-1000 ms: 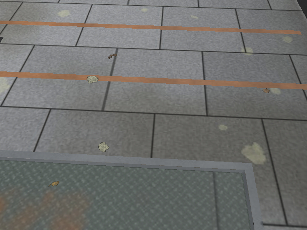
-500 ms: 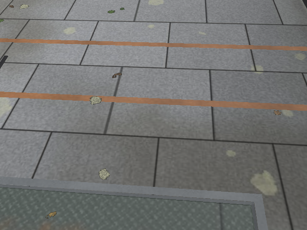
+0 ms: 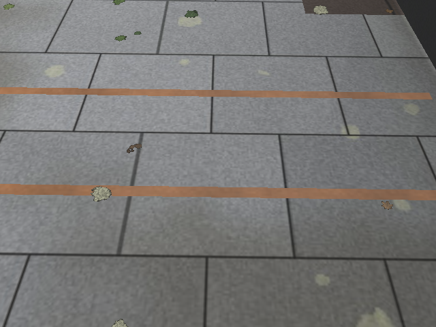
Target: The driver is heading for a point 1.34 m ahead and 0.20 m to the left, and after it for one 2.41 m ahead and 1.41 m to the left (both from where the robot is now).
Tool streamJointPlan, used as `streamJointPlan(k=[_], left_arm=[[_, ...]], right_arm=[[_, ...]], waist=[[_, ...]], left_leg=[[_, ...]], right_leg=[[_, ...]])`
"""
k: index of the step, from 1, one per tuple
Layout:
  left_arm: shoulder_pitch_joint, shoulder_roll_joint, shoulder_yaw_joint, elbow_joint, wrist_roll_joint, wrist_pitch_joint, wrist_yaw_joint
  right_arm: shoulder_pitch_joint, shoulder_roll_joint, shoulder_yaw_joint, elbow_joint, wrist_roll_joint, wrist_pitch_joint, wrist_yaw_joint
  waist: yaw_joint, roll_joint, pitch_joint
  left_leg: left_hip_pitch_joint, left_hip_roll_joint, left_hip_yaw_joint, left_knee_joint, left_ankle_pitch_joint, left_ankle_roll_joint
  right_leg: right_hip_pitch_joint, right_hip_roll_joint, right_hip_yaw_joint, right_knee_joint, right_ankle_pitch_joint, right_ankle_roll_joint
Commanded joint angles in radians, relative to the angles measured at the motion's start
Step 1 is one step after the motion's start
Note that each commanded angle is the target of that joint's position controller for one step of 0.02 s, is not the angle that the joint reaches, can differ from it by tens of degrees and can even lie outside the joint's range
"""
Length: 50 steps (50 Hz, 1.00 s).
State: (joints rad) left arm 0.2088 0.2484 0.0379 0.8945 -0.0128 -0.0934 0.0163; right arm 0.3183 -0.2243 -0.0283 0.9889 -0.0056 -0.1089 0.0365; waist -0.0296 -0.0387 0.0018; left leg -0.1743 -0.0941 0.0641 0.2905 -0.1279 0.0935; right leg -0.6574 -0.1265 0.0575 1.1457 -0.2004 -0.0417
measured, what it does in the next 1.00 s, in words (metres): walks ahead, turning left: right foot, then left foot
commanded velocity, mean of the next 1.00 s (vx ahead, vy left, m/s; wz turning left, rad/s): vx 0.30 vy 0.00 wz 0.27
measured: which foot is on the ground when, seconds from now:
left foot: down 0.00-0.30, up 0.32-0.82, down 0.84-1.00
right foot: up 0.00-0.26, down 0.28-0.84, up 0.86-1.00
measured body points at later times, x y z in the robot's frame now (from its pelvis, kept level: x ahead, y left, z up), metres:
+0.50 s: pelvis +0.22 -0.07 -0.01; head +0.25 -0.09 +0.44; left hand +0.32 +0.18 -0.12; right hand +0.28 -0.34 -0.16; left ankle +0.19 +0.08 -0.67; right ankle +0.30 -0.16 -0.74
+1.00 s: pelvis +0.30 +0.01 +0.00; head +0.31 +0.05 +0.45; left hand +0.37 +0.31 -0.12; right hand +0.41 -0.24 -0.11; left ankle +0.23 +0.07 -0.74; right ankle +0.39 -0.13 -0.67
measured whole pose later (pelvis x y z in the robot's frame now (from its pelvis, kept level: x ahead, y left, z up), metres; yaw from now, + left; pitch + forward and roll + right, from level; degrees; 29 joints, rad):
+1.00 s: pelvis +0.30 +0.01 +0.00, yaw +20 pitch +3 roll -2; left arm 0.09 0.29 0.08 0.88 -0.01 -0.09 -0.02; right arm 0.39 -0.21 -0.08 0.89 0.02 -0.06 0.00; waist -0.03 -0.04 -0.03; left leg -0.15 -0.01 0.00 0.37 -0.27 0.05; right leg -0.58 -0.06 -0.03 0.97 -0.23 -0.01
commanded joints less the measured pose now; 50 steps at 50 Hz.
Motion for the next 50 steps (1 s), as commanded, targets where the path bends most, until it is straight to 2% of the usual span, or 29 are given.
streamJointPlan(k=[1, 5, 7, 9, 12, 13, 14, 15, 16, 17, 18, 19, 20, 21, 24, 28, 30, 32, 37, 40, 41, 42, 43, 44, 45, 46, 47, 48, 50], left_arm=[[0.034, 0.046, 0.014, -0.043, 0.013, 0.004, 0.007], [-0.128, 0.029, 0.007, -0.088, 0.004, -0.007, -0.005], [-0.190, 0.029, 0.004, -0.105, -0.003, -0.008, -0.015], [-0.239, 0.028, 0.001, -0.125, -0.001, -0.014, -0.028], [-0.188, 0.063, 0.013, -0.127, 0.008, -0.027, -0.043], [-0.098, 0.086, 0.025, -0.098, 0.015, -0.032, -0.042], [0.031, 0.135, 0.044, -0.056, 0.023, -0.037, -0.038], [0.176, 0.223, 0.059, -0.030, 0.046, -0.036, -0.031], [0.203, 0.231, 0.056, -0.022, 0.043, -0.020, -0.034], [0.206, 0.162, 0.044, -0.036, 0.027, -0.007, -0.038], [0.099, 0.137, 0.033, -0.060, 0.018, -0.004, -0.034], [0.006, 0.110, 0.022, -0.075, 0.018, -0.005, -0.030], [-0.052, 0.085, 0.014, -0.080, 0.022, -0.005, -0.028], [-0.081, 0.081, 0.013, -0.075, 0.034, -0.006, -0.027], [-0.092, 0.107, 0.022, -0.064, 0.050, -0.002, -0.012], [-0.082, 0.139, 0.037, -0.058, 0.033, 0.024, 0.024], [-0.077, 0.159, 0.047, -0.055, 0.020, 0.030, 0.033], [-0.068, 0.179, 0.058, -0.050, 0.008, 0.030, 0.035], [-0.069, 0.206, 0.077, -0.047, -0.007, 0.033, 0.026], [-0.106, 0.199, 0.078, -0.053, -0.022, 0.051, 0.014], [-0.116, 0.169, 0.071, -0.054, -0.020, 0.056, 0.008], [-0.142, 0.107, 0.054, -0.064, -0.007, 0.059, -0.002], [-0.203, 0.042, 0.035, -0.111, 0.014, 0.050, -0.016], [-0.263, 0.075, 0.041, -0.153, -0.002, 0.019, -0.024], [-0.274, 0.126, 0.049, -0.158, -0.022, -0.005, -0.035], [-0.237, 0.156, 0.056, -0.133, -0.018, -0.021, -0.041], [-0.218, 0.159, 0.059, -0.103, 0.005, -0.028, -0.038], [-0.219, 0.155, 0.061, -0.093, 0.017, -0.030, -0.037], [-0.233, 0.113, 0.054, -0.082, 0.012, -0.023, -0.043]], right_arm=[[-0.037, -0.130, -0.020, -0.053, 0.001, -0.018, -0.020], [0.045, -0.157, -0.025, -0.036, 0.016, -0.005, -0.036], [0.084, -0.167, -0.027, -0.021, 0.022, 0.001, -0.037], [0.106, -0.158, -0.025, -0.007, 0.020, 0.016, -0.039], [0.094, -0.167, -0.028, 0.002, 0.017, 0.037, -0.047], [0.065, -0.167, -0.027, -0.005, 0.019, 0.042, -0.050], [0.064, -0.149, -0.020, -0.013, 0.013, 0.043, -0.050], [0.101, -0.097, 0.002, -0.039, -0.013, 0.034, -0.050], [0.277, 0.012, 0.034, 0.007, 0.000, 0.023, -0.039], [0.267, -0.103, 0.005, 0.034, 0.025, 0.020, -0.037], [0.150, -0.144, -0.011, -0.003, 0.045, 0.027, -0.042], [0.080, -0.135, -0.015, -0.021, 0.041, 0.041, -0.053], [0.056, -0.126, -0.023, -0.027, 0.031, 0.061, -0.064], [0.073, -0.104, -0.026, -0.029, 0.025, 0.082, -0.070], [0.086, -0.076, -0.036, -0.052, 0.019, 0.118, -0.082], [-0.009, -0.095, -0.055, -0.122, 0.016, 0.140, -0.084], [-0.039, -0.093, -0.060, -0.144, 0.018, 0.141, -0.076], [-0.080, -0.095, -0.065, -0.167, 0.020, 0.134, -0.064], [-0.122, -0.084, -0.072, -0.185, 0.026, 0.110, -0.038], [-0.039, -0.077, -0.077, -0.154, 0.029, 0.107, -0.026], [0.043, -0.093, -0.088, -0.115, 0.030, 0.108, -0.029], [0.146, -0.139, -0.107, -0.079, 0.037, 0.106, -0.038], [0.204, -0.258, -0.130, -0.091, 0.030, 0.098, -0.046], [0.184, -0.274, -0.122, -0.125, 0.010, 0.061, -0.032], [0.114, -0.235, -0.109, -0.150, 0.007, 0.035, -0.031], [0.063, -0.190, -0.095, -0.164, 0.019, 0.024, -0.034], [0.034, -0.163, -0.086, -0.174, 0.028, 0.025, -0.036], [0.027, -0.141, -0.078, -0.177, 0.030, 0.028, -0.040], [0.069, -0.127, -0.070, -0.166, 0.017, 0.027, -0.051]], waist=[[0.046, 0.077, 0.055], [-0.012, 0.077, 0.055], [-0.037, 0.083, 0.065], [-0.049, 0.082, 0.086], [-0.004, 0.120, 0.027], [0.047, 0.122, -0.024], [0.096, 0.096, -0.106], [0.112, -0.045, -0.273], [0.065, -0.275, -0.420], [0.101, -0.145, -0.442], [0.083, -0.085, -0.295], [0.055, -0.015, -0.209], [0.026, -0.005, -0.150], [-0.003, -0.038, -0.123], [-0.024, -0.071, -0.091], [0.002, -0.063, -0.081], [0.014, -0.075, -0.082], [0.028, -0.076, -0.071], [0.032, -0.069, -0.043], [-0.021, -0.040, -0.035], [-0.047, -0.006, -0.040], [-0.075, 0.110, -0.044], [-0.078, 0.343, 0.003], [-0.073, 0.289, 0.016], [-0.043, 0.231, 0.049], [-0.008, 0.203, 0.049], [0.004, 0.156, 0.023], [0.011, 0.141, 0.016], [0.007, 0.134, -0.001]], left_leg=[[-0.101, 0.279, -0.209, -0.205, 0.082, 0.169], [-0.009, 0.265, -0.165, -0.191, 0.097, 0.126], [0.044, 0.279, -0.161, -0.177, 0.077, 0.121], [0.096, 0.288, -0.151, -0.115, 0.175, 0.109], [0.175, 0.307, -0.159, 0.029, 0.404, 0.065], [0.177, 0.277, -0.142, 0.126, 0.504, 0.039], [0.138, 0.213, -0.109, 0.289, 0.514, 0.004], [-0.088, 0.131, -0.064, 0.595, 0.161, -0.046], [-0.369, 0.007, -0.097, 0.896, -0.539, -0.095], [-0.386, 0.039, -0.229, 1.003, -0.542, -0.092], [-0.450, 0.079, -0.202, 1.010, -0.480, -0.092], [-0.439, 0.125, -0.176, 0.968, -0.410, -0.105], [-0.394, 0.157, -0.169, 0.916, -0.358, -0.114], [-0.311, 0.171, -0.153, 0.881, -0.313, -0.122], [-0.279, 0.153, -0.110, 0.825, -0.256, -0.134], [-0.350, 0.184, -0.108, 0.725, -0.185, -0.134], [-0.363, 0.195, -0.090, 0.674, -0.164, -0.124], [-0.378, 0.200, -0.073, 0.618, -0.169, -0.107], [-0.285, 0.176, 0.002, 0.428, -0.232, -0.055], [-0.112, 0.133, 0.074, 0.233, -0.172, -0.008], [-0.011, 0.097, 0.087, 0.181, -0.184, 0.016], [0.116, 0.165, -0.059, 0.101, -0.272, 0.072], [0.253, 0.394, -0.504, -0.015, -0.373, 0.199], [0.247, 0.470, -0.765, -0.125, -0.506, 0.284], [0.254, 0.457, -0.693, -0.138, -0.425, 0.257], [0.253, 0.425, -0.570, -0.111, -0.275, 0.207], [0.238, 0.388, -0.479, -0.101, -0.167, 0.167], [0.218, 0.361, -0.411, -0.109, -0.066, 0.143], [0.214, 0.327, -0.323, -0.112, 0.143, 0.124]], right_leg=[[-0.029, -0.043, 0.001, -0.136, 0.156, 0.027], [-0.007, 0.000, -0.034, -0.428, 0.308, 0.035], [0.005, 0.018, -0.047, -0.504, 0.306, 0.039], [0.017, 0.041, -0.055, -0.573, 0.276, 0.030], [0.132, 0.083, -0.059, -0.645, 0.209, -0.011], [0.250, 0.112, -0.077, -0.690, 0.242, -0.032], [0.433, 0.101, -0.075, -0.717, 0.414, -0.061], [0.773, -0.109, 0.124, -0.620, 0.837, -0.142], [1.035, -0.336, 0.404, -0.634, 1.004, -0.309], [0.954, -0.303, 0.421, -0.685, 0.819, -0.290], [0.816, -0.264, 0.299, -0.722, 0.711, -0.242], [0.679, -0.219, 0.213, -0.766, 0.638, -0.210], [0.552, -0.190, 0.146, -0.809, 0.569, -0.192], [0.443, -0.161, 0.087, -0.848, 0.524, -0.180], [0.359, -0.147, -0.005, -0.902, 0.468, -0.207], [0.408, -0.185, -0.023, -0.949, 0.211, -0.214], [0.428, -0.202, -0.012, -0.994, -0.010, -0.205], [0.461, -0.223, 0.003, -1.024, -0.150, -0.194], [0.492, -0.223, -0.055, -1.017, -0.252, -0.153], [0.433, -0.191, -0.123, -0.927, -0.331, -0.106], [0.378, -0.147, -0.162, -0.832, -0.359, -0.075], [0.252, -0.075, -0.245, -0.582, -0.333, -0.023], [-0.107, 0.054, -0.282, -0.186, -0.390, 0.051], [-0.282, 0.119, -0.079, -0.050, -0.390, 0.034], [-0.344, 0.073, -0.020, -0.029, -0.282, 0.015], [-0.329, 0.042, -0.021, -0.059, -0.161, 0.007], [-0.274, 0.025, -0.024, -0.104, -0.088, 0.013], [-0.224, 0.018, -0.027, -0.164, -0.023, 0.022], [-0.163, 0.039, -0.052, -0.239, 0.091, 0.038]])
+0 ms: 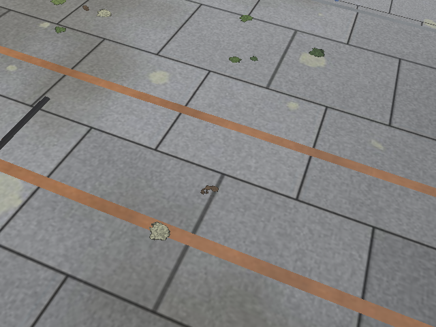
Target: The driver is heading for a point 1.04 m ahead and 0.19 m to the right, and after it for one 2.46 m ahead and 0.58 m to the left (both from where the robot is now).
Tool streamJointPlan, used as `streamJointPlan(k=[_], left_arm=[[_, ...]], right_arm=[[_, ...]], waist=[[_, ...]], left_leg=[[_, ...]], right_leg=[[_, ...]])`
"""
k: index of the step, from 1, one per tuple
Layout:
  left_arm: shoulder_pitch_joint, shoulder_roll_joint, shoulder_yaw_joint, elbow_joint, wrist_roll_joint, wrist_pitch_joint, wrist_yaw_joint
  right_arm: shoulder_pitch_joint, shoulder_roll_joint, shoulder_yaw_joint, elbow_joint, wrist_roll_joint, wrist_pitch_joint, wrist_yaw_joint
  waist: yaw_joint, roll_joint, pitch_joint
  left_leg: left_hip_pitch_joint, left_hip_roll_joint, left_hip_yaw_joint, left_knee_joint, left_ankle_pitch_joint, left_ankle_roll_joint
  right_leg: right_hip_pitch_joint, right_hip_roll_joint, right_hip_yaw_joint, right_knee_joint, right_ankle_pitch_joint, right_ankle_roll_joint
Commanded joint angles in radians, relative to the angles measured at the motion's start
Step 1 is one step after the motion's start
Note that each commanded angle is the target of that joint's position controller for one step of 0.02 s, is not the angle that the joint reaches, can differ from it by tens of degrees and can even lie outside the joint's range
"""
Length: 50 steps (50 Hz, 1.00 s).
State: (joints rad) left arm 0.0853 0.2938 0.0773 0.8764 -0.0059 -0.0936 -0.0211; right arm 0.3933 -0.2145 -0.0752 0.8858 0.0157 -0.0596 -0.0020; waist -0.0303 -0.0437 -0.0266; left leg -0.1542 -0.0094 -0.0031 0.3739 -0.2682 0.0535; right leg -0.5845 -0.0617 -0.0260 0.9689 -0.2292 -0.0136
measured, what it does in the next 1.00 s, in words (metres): walks ahead, turning right: right foot, then left foot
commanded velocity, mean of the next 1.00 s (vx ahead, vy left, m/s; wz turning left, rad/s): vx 0.40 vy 0.00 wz -0.24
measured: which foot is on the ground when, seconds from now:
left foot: down 0.00-0.36, up 0.38-0.78, down 0.80-1.00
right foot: up 0.00-0.32, down 0.34-0.80, up 0.82-1.00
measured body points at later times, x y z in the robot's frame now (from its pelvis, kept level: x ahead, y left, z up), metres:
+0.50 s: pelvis +0.27 -0.05 -0.01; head +0.31 -0.05 +0.44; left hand +0.41 +0.21 -0.14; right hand +0.35 -0.33 -0.13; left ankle +0.24 +0.12 -0.65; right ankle +0.32 -0.12 -0.75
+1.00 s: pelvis +0.51 -0.03 -0.01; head +0.55 -0.03 +0.43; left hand +0.69 +0.20 -0.15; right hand +0.57 -0.31 -0.12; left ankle +0.62 +0.04 -0.75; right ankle +0.44 -0.16 -0.70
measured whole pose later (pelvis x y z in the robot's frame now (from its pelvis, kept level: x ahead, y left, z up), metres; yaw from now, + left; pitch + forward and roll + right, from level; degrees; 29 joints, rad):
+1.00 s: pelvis +0.51 -0.03 -0.01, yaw -19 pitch +2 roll +0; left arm 0.22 0.28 0.05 0.81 -0.01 0.02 0.03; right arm 0.14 -0.21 -0.03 0.77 -0.03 -0.07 0.02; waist 0.00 -0.03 0.04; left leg -0.39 -0.02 0.01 0.46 -0.11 0.04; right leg -0.45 -0.01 0.07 0.96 -0.48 0.05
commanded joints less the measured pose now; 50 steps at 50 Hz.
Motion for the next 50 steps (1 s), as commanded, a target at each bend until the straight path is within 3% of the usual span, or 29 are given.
streamJointPlan(k=[1, 5, 8, 11, 14, 15, 16, 17, 18, 19, 20, 21, 22, 24, 26, 30, 33, 36, 38, 39, 40, 41, 42, 43, 44, 45, 46, 47, 50], left_arm=[[-0.119, 0.050, 0.010, -0.063, 0.003, -0.020, -0.006], [-0.205, 0.010, -0.008, -0.079, -0.014, -0.008, -0.014], [-0.255, 0.004, -0.018, -0.097, -0.024, -0.004, -0.027], [-0.274, 0.011, -0.023, -0.117, -0.025, -0.008, -0.046], [-0.199, 0.050, -0.007, -0.114, -0.023, -0.010, -0.057], [-0.117, 0.079, 0.008, -0.097, -0.023, -0.006, -0.054], [0.036, 0.113, 0.030, -0.057, -0.023, -0.001, -0.049], [0.194, 0.160, 0.050, -0.030, -0.017, 0.008, -0.037], [0.315, 0.242, 0.069, -0.019, -0.006, 0.010, -0.032], [0.310, 0.172, 0.045, -0.006, -0.010, 0.015, -0.027], [0.240, 0.140, 0.037, -0.021, -0.012, 0.012, -0.022], [0.157, 0.114, 0.027, -0.049, -0.014, 0.008, -0.020], [0.101, 0.091, 0.018, -0.065, -0.009, 0.004, -0.021], [0.057, 0.074, 0.009, -0.087, 0.002, 0.002, -0.014], [0.074, 0.092, 0.012, -0.091, -0.005, 0.001, -0.002], [0.147, 0.129, 0.024, -0.094, -0.013, 0.006, 0.020], [0.210, 0.130, 0.025, -0.084, -0.020, 0.021, 0.028], [0.267, 0.109, 0.019, -0.067, -0.018, 0.042, 0.038], [0.245, 0.101, 0.017, -0.075, -0.010, 0.052, 0.045], [0.223, 0.083, 0.011, -0.085, -0.007, 0.053, 0.046], [0.223, 0.046, -0.003, -0.105, 0.006, 0.048, 0.045], [0.370, 0.003, -0.018, -0.095, 0.007, 0.037, 0.043], [0.450, 0.046, -0.020, -0.086, -0.011, 0.034, 0.034], [0.397, 0.119, -0.001, -0.076, -0.023, 0.047, 0.035], [0.293, 0.125, 0.003, -0.093, -0.022, 0.065, 0.040], [0.238, 0.110, 0.004, -0.104, -0.012, 0.084, 0.045], [0.225, 0.090, 0.004, -0.111, -0.005, 0.101, 0.049], [0.243, 0.057, -0.004, -0.107, -0.002, 0.113, 0.050], [0.260, 0.010, -0.019, -0.089, 0.007, 0.115, 0.056]], right_arm=[[0.017, -0.143, -0.024, -0.056, -0.007, -0.023, -0.018], [0.055, -0.156, -0.024, -0.035, -0.012, -0.027, -0.029], [0.079, -0.149, -0.022, -0.010, -0.016, -0.034, -0.026], [0.074, -0.156, -0.026, 0.010, -0.012, -0.032, -0.025], [0.040, -0.186, -0.033, 0.006, -0.017, -0.021, -0.032], [0.031, -0.197, -0.035, 0.003, -0.022, -0.013, -0.035], [0.006, -0.203, -0.034, -0.003, -0.023, -0.005, -0.036], [-0.001, -0.202, -0.029, -0.022, -0.029, -0.009, -0.037], [0.107, -0.071, 0.014, -0.048, -0.032, -0.034, -0.013], [0.052, -0.105, 0.014, -0.041, -0.011, -0.077, 0.003], [-0.060, -0.170, -0.003, -0.087, 0.026, -0.098, 0.009], [-0.126, -0.177, -0.001, -0.106, 0.024, -0.109, 0.002], [-0.155, -0.173, -0.008, -0.111, 0.003, -0.108, -0.008], [-0.121, -0.160, -0.017, -0.121, -0.017, -0.082, -0.020], [-0.123, -0.134, -0.014, -0.136, -0.028, -0.061, -0.026], [-0.288, -0.107, 0.000, -0.195, -0.034, -0.054, -0.029], [-0.384, -0.099, 0.009, -0.220, -0.021, -0.064, -0.013], [-0.396, -0.130, 0.002, -0.234, -0.025, -0.076, 0.004], [-0.345, -0.153, -0.006, -0.226, -0.032, -0.085, 0.010], [-0.285, -0.161, -0.010, -0.210, -0.043, -0.091, 0.008], [-0.201, -0.208, -0.019, -0.206, -0.063, -0.097, 0.004], [-0.115, -0.262, -0.026, -0.204, -0.080, -0.089, 0.000], [-0.055, -0.234, -0.026, -0.175, -0.041, -0.067, 0.009], [-0.086, -0.192, -0.015, -0.187, -0.024, -0.053, 0.013], [-0.151, -0.160, -0.001, -0.199, -0.027, -0.040, 0.011], [-0.219, -0.124, 0.018, -0.200, -0.035, -0.033, 0.014], [-0.271, -0.107, 0.028, -0.198, -0.040, -0.029, 0.016], [-0.301, -0.120, 0.024, -0.190, -0.046, -0.023, 0.019], [-0.307, -0.141, 0.015, -0.168, -0.047, -0.015, 0.013]], waist=[[0.003, 0.132, 0.027], [-0.031, 0.155, 0.074], [-0.053, 0.154, 0.131], [-0.049, 0.140, 0.159], [0.001, 0.169, 0.075], [0.042, 0.188, 0.012], [0.121, 0.175, -0.067], [0.186, 0.112, -0.159], [0.127, -0.159, -0.313], [0.146, -0.130, -0.374], [0.148, -0.100, -0.213], [0.115, 0.012, -0.118], [0.073, 0.081, -0.047], [0.008, 0.039, -0.010], [-0.003, 0.009, 0.015], [0.051, -0.007, 0.044], [0.100, -0.030, 0.037], [0.108, -0.048, 0.006], [0.071, -0.065, -0.024], [0.032, -0.060, -0.049], [0.000, -0.003, -0.146], [0.019, 0.223, -0.286], [0.016, 0.356, -0.407], [-0.004, 0.226, -0.333], [-0.007, 0.139, -0.229], [0.011, 0.096, -0.141], [0.045, 0.116, -0.096], [0.069, 0.157, -0.068], [0.071, 0.201, -0.107]], left_leg=[[0.195, 0.229, -0.219, -0.195, 0.343, 0.156], [0.157, 0.199, -0.108, -0.230, 0.343, 0.120], [0.162, 0.220, -0.066, -0.263, 0.286, 0.114], [0.232, 0.256, -0.026, -0.241, 0.370, 0.106], [0.311, 0.264, 0.032, -0.085, 0.850, 0.075], [0.329, 0.255, 0.051, 0.032, 1.034, 0.060], [0.281, 0.222, 0.088, 0.233, 1.119, 0.033], [0.038, 0.199, 0.088, 0.501, 0.919, 0.000], [-0.414, -0.003, 0.049, 0.963, 0.162, -0.079], [-0.536, -0.045, -0.123, 1.092, -0.241, -0.051], [-0.627, 0.018, -0.135, 1.093, -0.189, -0.025], [-0.597, 0.068, -0.121, 1.014, -0.104, -0.012], [-0.548, 0.097, -0.104, 0.933, -0.066, -0.017], [-0.438, 0.136, -0.102, 0.831, -0.040, -0.035], [-0.417, 0.142, -0.075, 0.730, -0.015, -0.069], [-0.400, 0.099, -0.049, 0.400, 0.249, -0.106], [-0.335, 0.039, -0.032, 0.213, 0.379, -0.114], [-0.316, 0.014, -0.046, 0.127, 0.370, -0.093], [-0.254, 0.008, -0.046, 0.081, 0.342, -0.055], [-0.165, 0.014, -0.032, 0.027, 0.408, -0.028], [0.028, 0.126, -0.108, 0.074, 0.694, 0.023], [0.363, 0.368, -0.353, 0.151, 1.030, 0.187], [0.456, 0.483, -0.576, 0.120, 0.908, 0.289], [0.369, 0.435, -0.560, 0.078, 0.667, 0.258], [0.255, 0.379, -0.461, 0.052, 0.536, 0.211], [0.113, 0.327, -0.373, 0.017, 0.487, 0.189], [-0.006, 0.288, -0.312, -0.017, 0.446, 0.167], [-0.108, 0.235, -0.240, -0.049, 0.442, 0.147], [-0.151, 0.196, -0.146, -0.055, 0.537, 0.161]], right_leg=[[-0.218, -0.016, 0.024, -0.113, 0.163, 0.013], [-0.142, 0.010, -0.006, -0.316, 0.323, 0.002], [-0.124, 0.008, -0.018, -0.392, 0.361, -0.022], [-0.126, 0.014, -0.022, -0.435, 0.308, -0.063], [0.011, 0.082, -0.069, -0.428, 0.189, -0.114], [0.111, 0.120, -0.093, -0.415, 0.149, -0.133], [0.306, 0.160, -0.111, -0.449, 0.175, -0.160], [0.617, 0.060, 0.053, -0.428, 0.182, -0.210], [1.011, -0.225, 0.618, -0.491, -0.028, -0.418], [1.043, -0.265, 0.843, -0.665, -0.113, -0.407], [0.926, -0.235, 0.694, -0.688, -0.107, -0.348], [0.745, -0.196, 0.566, -0.709, -0.029, -0.315], [0.582, -0.157, 0.484, -0.730, 0.057, -0.297], [0.401, -0.103, 0.401, -0.778, 0.123, -0.292], [0.304, -0.082, 0.339, -0.802, 0.171, -0.298], [0.244, -0.019, 0.258, -0.789, 0.176, -0.246], [0.276, -0.010, 0.258, -0.737, 0.183, -0.216], [0.401, -0.042, 0.306, -0.604, 0.295, -0.184], [0.457, -0.055, 0.343, -0.500, 0.357, -0.150], [0.456, -0.019, 0.329, -0.419, 0.402, -0.120], [0.389, 0.039, 0.291, -0.249, 0.311, -0.078], [0.137, 0.153, 0.212, 0.064, -0.166, -0.010], [0.008, 0.160, 0.199, 0.255, -0.488, 0.020], [-0.045, 0.121, 0.230, 0.342, -0.438, 0.037], [-0.070, 0.091, 0.195, 0.352, -0.377, 0.051], [-0.050, 0.058, 0.175, 0.284, -0.334, 0.059], [0.018, 0.017, 0.164, 0.185, -0.298, 0.060], [0.111, 0.016, 0.122, 0.081, -0.263, 0.065], [0.269, 0.033, 0.066, -0.144, -0.188, 0.074]])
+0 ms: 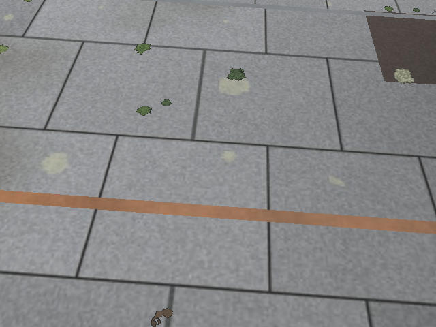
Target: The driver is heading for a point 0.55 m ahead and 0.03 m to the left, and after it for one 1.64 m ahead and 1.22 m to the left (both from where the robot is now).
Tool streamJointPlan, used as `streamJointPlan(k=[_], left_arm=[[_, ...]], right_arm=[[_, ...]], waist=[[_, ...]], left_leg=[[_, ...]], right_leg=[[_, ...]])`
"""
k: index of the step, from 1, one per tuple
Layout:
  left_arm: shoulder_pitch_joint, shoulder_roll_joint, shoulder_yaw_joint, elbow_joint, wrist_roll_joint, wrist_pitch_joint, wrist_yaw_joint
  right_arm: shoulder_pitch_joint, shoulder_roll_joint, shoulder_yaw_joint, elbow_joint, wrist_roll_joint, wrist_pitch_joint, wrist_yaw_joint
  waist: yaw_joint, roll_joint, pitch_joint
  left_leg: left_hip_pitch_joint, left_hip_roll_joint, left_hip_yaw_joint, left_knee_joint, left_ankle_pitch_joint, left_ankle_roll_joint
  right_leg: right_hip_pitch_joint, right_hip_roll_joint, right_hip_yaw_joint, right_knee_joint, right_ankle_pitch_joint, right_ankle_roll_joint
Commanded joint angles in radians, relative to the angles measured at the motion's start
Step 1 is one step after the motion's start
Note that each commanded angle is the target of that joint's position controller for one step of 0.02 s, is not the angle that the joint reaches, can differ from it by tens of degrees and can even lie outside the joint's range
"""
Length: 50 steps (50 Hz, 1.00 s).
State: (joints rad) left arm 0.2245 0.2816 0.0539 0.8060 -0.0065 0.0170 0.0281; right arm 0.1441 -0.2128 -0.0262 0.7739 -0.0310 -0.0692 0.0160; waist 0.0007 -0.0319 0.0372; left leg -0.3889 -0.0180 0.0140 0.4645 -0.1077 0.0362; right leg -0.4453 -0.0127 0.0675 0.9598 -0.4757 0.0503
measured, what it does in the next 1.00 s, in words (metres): steps on the spot: right foot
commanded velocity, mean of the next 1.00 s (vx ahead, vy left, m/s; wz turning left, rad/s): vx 0.03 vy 0.00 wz -0.03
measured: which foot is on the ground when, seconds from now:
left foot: down 0.00-1.00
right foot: up 0.00-0.10, down 0.12-1.00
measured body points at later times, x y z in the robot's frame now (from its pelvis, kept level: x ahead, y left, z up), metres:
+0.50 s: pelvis +0.06 -0.02 +0.00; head +0.07 -0.02 +0.45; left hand +0.14 +0.23 -0.14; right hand +0.15 -0.27 -0.14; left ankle +0.08 +0.10 -0.73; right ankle +0.04 -0.15 -0.73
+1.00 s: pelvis +0.06 -0.02 +0.00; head +0.07 -0.02 +0.45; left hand +0.09 +0.23 -0.15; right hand +0.12 -0.27 -0.15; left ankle +0.08 +0.10 -0.73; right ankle +0.04 -0.15 -0.73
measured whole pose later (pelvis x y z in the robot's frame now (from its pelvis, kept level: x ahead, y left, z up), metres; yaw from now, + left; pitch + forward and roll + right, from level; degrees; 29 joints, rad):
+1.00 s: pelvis +0.06 -0.02 +0.00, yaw +0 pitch -2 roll +0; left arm 0.26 0.19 0.03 1.05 0.00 0.00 0.04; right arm 0.17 -0.20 -0.03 1.07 0.00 0.01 -0.04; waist 0.00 0.00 0.04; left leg -0.25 0.01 0.00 0.53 -0.25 0.00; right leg -0.18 -0.01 0.02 0.52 -0.32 0.02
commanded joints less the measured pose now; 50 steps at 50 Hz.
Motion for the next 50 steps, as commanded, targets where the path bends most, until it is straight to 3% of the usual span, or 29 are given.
streamJointPlan(k=[1, 4, 5, 6, 7, 8, 9, 10, 14, 23, 33, 50], left_arm=[[0.113, 0.026, 0.005, -0.016, 0.007, 0.004, 0.006], [0.096, 0.036, 0.008, -0.007, 0.011, 0.011, 0.002], [0.080, 0.039, 0.009, -0.009, 0.020, 0.013, 0.000], [0.058, 0.055, 0.010, -0.023, 0.035, 0.014, 0.001], [0.043, 0.099, 0.015, -0.041, 0.038, 0.013, 0.007], [0.019, 0.138, 0.027, -0.023, 0.023, 0.012, 0.007], [0.004, 0.081, 0.017, -0.025, 0.021, 0.004, 0.002], [-0.001, 0.051, 0.008, -0.018, 0.027, -0.005, 0.001], [0.015, 0.052, 0.008, 0.002, 0.016, -0.037, 0.001], [0.029, 0.043, 0.007, 0.052, 0.010, -0.033, 0.005], [0.037, 0.027, 0.003, 0.125, 0.009, -0.029, 0.011], [0.076, 0.002, -0.012, 0.227, 0.010, -0.029, 0.018]], right_arm=[[-0.046, -0.146, -0.035, -0.046, 0.006, -0.002, -0.008], [-0.058, -0.146, -0.030, -0.030, 0.023, 0.015, -0.014], [-0.046, -0.132, -0.023, -0.021, 0.026, 0.019, -0.014], [-0.017, -0.107, -0.013, -0.005, 0.022, 0.018, -0.012], [0.002, -0.097, -0.008, 0.000, 0.010, 0.017, -0.009], [0.043, -0.094, -0.013, 0.004, 0.012, 0.019, -0.010], [0.014, -0.110, -0.015, 0.013, 0.007, 0.021, -0.017], [0.009, -0.110, -0.018, 0.016, 0.012, 0.024, -0.021], [0.035, -0.106, -0.020, 0.050, 0.013, 0.029, -0.030], [0.034, -0.107, -0.026, 0.118, 0.026, 0.042, -0.035], [0.028, -0.110, -0.029, 0.185, 0.030, 0.060, -0.049], [0.042, -0.089, -0.023, 0.268, 0.031, 0.069, -0.056]], waist=[[0.034, 0.185, -0.192], [0.045, 0.165, -0.178], [0.045, 0.153, -0.149], [0.038, 0.127, -0.120], [0.014, 0.057, -0.088], [-0.040, -0.075, -0.051], [-0.014, -0.077, -0.022], [-0.017, -0.081, -0.009], [-0.011, -0.032, -0.033], [-0.003, 0.029, -0.063], [-0.005, 0.029, -0.040], [-0.005, 0.032, 0.003]], left_leg=[[0.102, 0.216, -0.168, -0.144, 0.350, 0.185], [0.060, 0.207, -0.169, -0.147, 0.030, 0.161], [0.025, 0.182, -0.165, -0.152, -0.124, 0.126], [-0.018, 0.157, -0.162, -0.151, -0.258, 0.075], [-0.052, 0.110, -0.128, -0.104, -0.350, 0.026], [0.009, 0.037, -0.042, -0.083, -0.307, -0.009], [0.085, 0.030, -0.024, -0.043, -0.234, -0.028], [0.114, 0.033, -0.024, -0.029, -0.191, -0.025], [0.136, 0.046, -0.034, -0.006, -0.065, -0.003], [0.185, 0.052, -0.033, 0.026, 0.073, -0.005], [0.200, 0.054, -0.034, 0.017, 0.067, -0.006], [0.189, 0.047, -0.033, -0.025, -0.033, -0.010]], right_leg=[[0.157, -0.016, -0.029, -0.188, 0.107, 0.008], [0.271, -0.005, -0.056, -0.385, 0.271, -0.021], [0.307, -0.001, -0.058, -0.451, 0.306, -0.039], [0.337, -0.040, -0.007, -0.491, 0.344, -0.063], [0.332, -0.114, 0.068, -0.529, 0.341, -0.098], [0.197, -0.111, 0.073, -0.539, 0.145, -0.128], [0.107, -0.083, 0.064, -0.576, 0.023, -0.120], [0.077, -0.075, 0.057, -0.587, 0.014, -0.101], [0.135, -0.055, 0.027, -0.525, 0.229, -0.069], [0.191, -0.035, 0.000, -0.481, 0.386, -0.069], [0.201, -0.018, -0.021, -0.499, 0.382, -0.062], [0.188, -0.005, -0.042, -0.541, 0.281, -0.054]])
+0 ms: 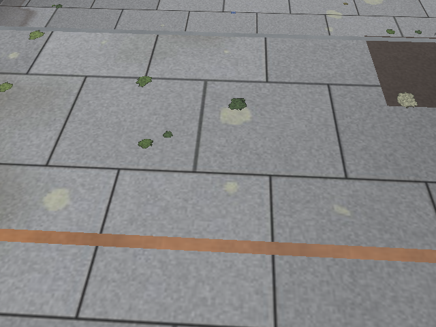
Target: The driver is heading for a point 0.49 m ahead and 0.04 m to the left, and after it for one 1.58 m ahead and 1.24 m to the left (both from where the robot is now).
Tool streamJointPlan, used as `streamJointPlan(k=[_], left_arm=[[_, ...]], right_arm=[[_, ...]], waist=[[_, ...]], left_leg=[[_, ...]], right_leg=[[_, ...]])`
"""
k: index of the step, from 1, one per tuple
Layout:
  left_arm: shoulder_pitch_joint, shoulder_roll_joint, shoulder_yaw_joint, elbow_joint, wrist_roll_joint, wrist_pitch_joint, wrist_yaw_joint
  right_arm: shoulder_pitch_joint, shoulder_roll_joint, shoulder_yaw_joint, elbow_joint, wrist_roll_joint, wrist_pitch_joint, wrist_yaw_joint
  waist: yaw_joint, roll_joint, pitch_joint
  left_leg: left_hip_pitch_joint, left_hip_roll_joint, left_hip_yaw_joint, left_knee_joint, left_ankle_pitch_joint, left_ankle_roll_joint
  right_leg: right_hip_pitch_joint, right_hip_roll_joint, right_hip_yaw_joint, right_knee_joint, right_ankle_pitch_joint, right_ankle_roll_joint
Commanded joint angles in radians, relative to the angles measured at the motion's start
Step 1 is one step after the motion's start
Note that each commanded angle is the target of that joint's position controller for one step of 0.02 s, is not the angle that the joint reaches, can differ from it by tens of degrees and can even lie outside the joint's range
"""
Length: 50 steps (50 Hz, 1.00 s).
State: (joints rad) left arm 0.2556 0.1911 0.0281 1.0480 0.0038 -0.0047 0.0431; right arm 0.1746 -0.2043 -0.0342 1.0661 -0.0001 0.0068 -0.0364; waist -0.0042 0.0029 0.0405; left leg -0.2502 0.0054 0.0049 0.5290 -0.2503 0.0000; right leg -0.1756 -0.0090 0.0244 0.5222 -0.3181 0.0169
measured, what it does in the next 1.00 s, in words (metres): walks ahead: left foot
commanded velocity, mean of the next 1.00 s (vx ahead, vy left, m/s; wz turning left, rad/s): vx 0.31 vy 0.00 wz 0.02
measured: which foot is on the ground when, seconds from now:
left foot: down 0.00-0.40, up 0.42-0.62, down 0.64-1.00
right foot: down 0.00-0.64, up 0.66-1.00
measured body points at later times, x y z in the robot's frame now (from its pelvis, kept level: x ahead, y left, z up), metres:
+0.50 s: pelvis +0.07 +0.01 -0.01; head +0.08 +0.01 +0.44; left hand +0.01 +0.25 -0.16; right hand +0.12 -0.24 -0.16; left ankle +0.05 +0.11 -0.71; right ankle -0.02 -0.13 -0.73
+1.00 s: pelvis +0.30 +0.08 +0.01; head +0.32 +0.10 +0.46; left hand +0.50 +0.33 -0.09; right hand +0.25 -0.15 -0.13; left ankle +0.21 +0.15 -0.73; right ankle +0.50 -0.08 -0.67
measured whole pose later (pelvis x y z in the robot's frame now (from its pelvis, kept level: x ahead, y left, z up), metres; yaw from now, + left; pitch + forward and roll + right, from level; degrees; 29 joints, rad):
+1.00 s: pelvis +0.30 +0.08 +0.01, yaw +1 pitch +2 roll +0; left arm 0.04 0.25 0.06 0.85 -0.01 -0.09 0.00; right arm 0.43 -0.18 -0.01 1.05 0.00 -0.08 -0.01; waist -0.07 -0.04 0.00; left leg 0.00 -0.08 0.03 0.22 -0.25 0.08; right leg -0.69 -0.09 0.02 0.69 0.05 -0.01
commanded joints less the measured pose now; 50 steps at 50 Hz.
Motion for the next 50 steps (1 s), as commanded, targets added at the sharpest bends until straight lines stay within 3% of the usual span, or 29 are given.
streamJointPlan(k=[1, 6, 8, 10, 12, 14, 18, 20, 21, 22, 25, 27, 28, 29, 30, 31, 32, 33, 34, 35, 36, 37, 38, 39, 41, 45, 47, 50], left_arm=[[0.048, 0.091, 0.013, -0.010, 0.000, -0.007, 0.003], [0.065, 0.082, 0.008, 0.009, 0.000, -0.009, 0.004], [0.097, 0.085, 0.011, 0.026, -0.008, -0.005, 0.007], [0.090, 0.101, 0.017, 0.010, -0.015, -0.011, 0.010], [0.101, 0.087, 0.015, 0.003, -0.023, -0.035, 0.006], [0.111, 0.083, 0.017, -0.001, -0.026, -0.056, -0.003], [0.155, 0.080, 0.019, -0.007, -0.036, -0.087, -0.018], [0.250, 0.112, 0.027, 0.014, -0.043, -0.099, -0.022], [0.317, 0.158, 0.039, 0.034, -0.048, -0.103, -0.026], [0.346, 0.182, 0.046, 0.042, -0.045, -0.106, -0.029], [0.408, 0.165, 0.044, 0.046, -0.024, -0.101, -0.030], [0.310, 0.168, 0.041, 0.005, -0.028, -0.081, -0.018], [0.219, 0.179, 0.040, -0.028, -0.029, -0.070, -0.014], [0.118, 0.195, 0.040, -0.058, -0.027, -0.063, -0.016], [0.119, 0.204, 0.040, -0.069, -0.016, -0.065, -0.019], [0.113, 0.209, 0.038, -0.068, -0.013, -0.070, -0.020], [0.092, 0.175, 0.027, -0.080, -0.006, -0.076, -0.021], [0.126, 0.057, 0.001, -0.110, 0.013, -0.086, -0.019], [0.197, 0.012, -0.001, -0.122, -0.042, -0.111, -0.019], [0.168, 0.054, 0.003, -0.130, -0.068, -0.127, -0.023], [0.088, 0.087, 0.008, -0.148, -0.057, -0.134, -0.026], [0.074, 0.097, 0.018, -0.138, -0.040, -0.128, -0.020], [0.095, 0.108, 0.029, -0.133, -0.029, -0.118, -0.018], [0.110, 0.117, 0.036, -0.129, -0.030, -0.106, -0.022], [0.082, 0.121, 0.044, -0.134, -0.030, -0.092, -0.026], [-0.122, 0.098, 0.042, -0.210, -0.009, -0.089, -0.035], [-0.219, 0.080, 0.033, -0.244, -0.009, -0.097, -0.042], [-0.321, 0.078, 0.026, -0.273, -0.013, -0.098, -0.052]], right_arm=[[0.014, -0.096, -0.015, -0.021, 0.000, -0.007, -0.003], [0.028, -0.090, -0.011, -0.006, 0.001, -0.006, -0.004], [0.058, -0.097, -0.016, 0.011, 0.008, -0.003, -0.007], [0.059, -0.113, -0.022, 0.003, 0.016, -0.009, -0.009], [0.072, -0.104, -0.022, -0.005, 0.023, -0.035, -0.002], [0.097, -0.098, -0.024, -0.006, 0.027, -0.059, 0.008], [0.095, -0.087, -0.021, -0.024, 0.035, -0.093, 0.022], [0.034, -0.062, -0.013, -0.058, 0.035, -0.117, 0.031], [-0.011, -0.037, -0.006, -0.086, 0.034, -0.133, 0.039], [-0.049, -0.039, -0.003, -0.111, 0.033, -0.148, 0.046], [-0.183, -0.064, 0.000, -0.184, 0.040, -0.169, 0.069], [-0.187, -0.074, 0.003, -0.207, 0.047, -0.161, 0.081], [-0.127, -0.074, 0.003, -0.193, 0.048, -0.154, 0.088], [0.008, -0.066, -0.001, -0.146, 0.046, -0.144, 0.090], [0.135, -0.105, -0.028, -0.091, 0.037, -0.127, 0.084], [0.261, -0.148, -0.056, -0.056, 0.037, -0.108, 0.073], [0.397, -0.189, -0.076, -0.029, 0.027, -0.096, 0.059], [0.430, -0.258, -0.070, -0.029, 0.018, -0.092, 0.048], [0.380, -0.238, -0.048, -0.048, -0.002, -0.107, 0.057], [0.242, -0.202, -0.034, -0.077, 0.007, -0.121, 0.065], [0.156, -0.155, -0.021, -0.100, 0.013, -0.131, 0.073], [0.102, -0.150, -0.017, -0.109, -0.001, -0.135, 0.083], [0.081, -0.133, -0.012, -0.112, -0.010, -0.133, 0.086], [0.091, -0.113, -0.005, -0.102, -0.014, -0.130, 0.083], [0.147, -0.095, 0.003, -0.077, -0.006, -0.128, 0.070], [0.214, -0.135, -0.002, -0.062, -0.007, -0.113, 0.040], [0.219, -0.132, 0.001, -0.067, -0.007, -0.101, 0.024], [0.278, -0.159, -0.009, -0.053, 0.005, -0.086, 0.011]], waist=[[0.000, -0.002, 0.001], [-0.001, -0.001, 0.008], [0.000, 0.001, 0.002], [0.001, 0.009, 0.076], [0.001, 0.013, 0.108], [-0.003, 0.004, 0.093], [0.014, -0.015, 0.089], [0.055, -0.096, 0.095], [0.071, -0.188, 0.095], [0.078, -0.226, 0.111], [0.116, -0.173, 0.102], [0.075, -0.125, 0.084], [0.025, -0.122, 0.061], [-0.058, -0.130, 0.018], [-0.104, -0.131, -0.041], [-0.182, -0.109, -0.088], [-0.255, 0.008, -0.132], [-0.186, 0.319, -0.170], [-0.117, 0.376, -0.178], [-0.066, 0.207, -0.052], [-0.058, 0.077, 0.019], [-0.029, 0.004, 0.021], [0.000, 0.024, 0.011], [0.014, 0.081, 0.003], [0.019, 0.078, 0.014], [-0.010, 0.024, 0.029], [-0.023, 0.032, 0.036], [-0.051, 0.065, 0.019]], left_leg=[[0.049, 0.023, -0.023, -0.091, 0.104, 0.026], [0.045, 0.022, -0.024, -0.098, 0.086, 0.026], [0.030, -0.004, -0.006, -0.092, -0.214, 0.040], [-0.056, 0.012, -0.040, -0.102, -0.469, 0.072], [-0.075, 0.043, -0.088, -0.103, -0.481, 0.096], [-0.063, 0.060, -0.116, -0.088, -0.446, 0.111], [-0.106, 0.049, -0.116, -0.050, -0.380, 0.126], [-0.247, 0.000, -0.036, 0.079, -0.279, 0.108], [-0.364, -0.034, 0.036, 0.209, -0.180, 0.090], [-0.473, -0.018, 0.042, 0.279, -0.128, 0.093], [-0.781, 0.048, -0.014, 0.459, -0.388, 0.100], [-0.702, 0.099, -0.021, 0.344, -0.292, 0.097], [-0.483, 0.084, 0.004, 0.225, -0.152, 0.092], [-0.128, 0.017, 0.072, 0.128, 0.055, 0.081], [0.160, -0.067, 0.134, 0.166, 0.165, 0.063], [0.314, -0.080, 0.144, 0.168, 0.127, 0.067], [0.438, 0.007, 0.005, 0.100, 0.005, 0.095], [0.424, 0.268, -0.471, -0.138, -0.210, 0.175], [0.424, 0.393, -0.919, -0.397, -0.337, 0.283], [0.343, 0.410, -0.850, -0.387, -0.364, 0.271], [0.224, 0.368, -0.655, -0.350, -0.213, 0.245], [0.137, 0.309, -0.497, -0.335, -0.078, 0.211], [0.101, 0.251, -0.374, -0.344, 0.010, 0.191], [0.089, 0.221, -0.302, -0.356, 0.087, 0.184], [0.112, 0.186, -0.204, -0.370, 0.254, 0.179], [0.162, 0.189, -0.143, -0.383, 0.491, 0.180], [0.116, 0.143, -0.084, -0.364, 0.639, 0.145], [0.129, 0.123, -0.075, -0.314, 0.679, 0.117]], right_leg=[[-0.083, -0.009, 0.000, -0.105, 0.120, -0.020], [-0.089, -0.007, -0.003, -0.112, 0.104, -0.020], [-0.104, 0.019, -0.024, -0.100, -0.154, -0.040], [-0.181, 0.007, -0.002, -0.092, -0.382, -0.078], [-0.215, -0.021, 0.035, -0.086, -0.389, -0.101], [-0.215, -0.036, 0.056, -0.073, -0.357, -0.115], [-0.155, -0.050, 0.103, -0.090, -0.326, -0.150], [-0.012, -0.110, 0.226, -0.162, -0.326, -0.202], [0.102, -0.208, 0.382, -0.226, -0.268, -0.252], [0.181, -0.298, 0.503, -0.231, -0.122, -0.290], [0.405, -0.390, 0.546, -0.188, 0.215, -0.298], [0.330, -0.370, 0.424, -0.222, 0.220, -0.226], [0.176, -0.316, 0.325, -0.250, 0.179, -0.188], [-0.051, -0.230, 0.192, -0.244, 0.184, -0.146], [-0.194, -0.171, 0.124, -0.193, 0.303, -0.125], [-0.249, -0.119, 0.041, -0.048, 0.419, -0.090], [-0.332, -0.060, -0.024, 0.247, 0.444, -0.041], [-0.434, 0.031, -0.020, 0.638, -0.171, -0.007], [-0.561, 0.087, 0.112, 0.857, -0.211, -0.026], [-0.657, 0.007, 0.108, 0.925, -0.131, -0.055], [-0.645, -0.051, 0.089, 0.888, -0.016, -0.083], [-0.577, -0.095, 0.081, 0.828, 0.066, -0.092], [-0.526, -0.120, 0.074, 0.765, 0.115, -0.099], [-0.485, -0.132, 0.065, 0.718, 0.138, -0.100], [-0.501, -0.132, 0.031, 0.641, 0.160, -0.091], [-0.602, -0.120, -0.002, 0.414, 0.292, -0.044], [-0.505, -0.071, -0.036, 0.219, 0.372, -0.029], [-0.396, -0.004, -0.057, 0.068, 0.438, -0.018]])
